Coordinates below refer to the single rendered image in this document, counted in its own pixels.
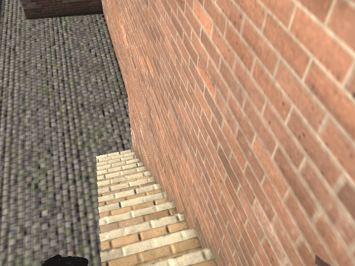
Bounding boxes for stairs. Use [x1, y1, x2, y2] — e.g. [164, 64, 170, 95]
[96, 149, 217, 266]

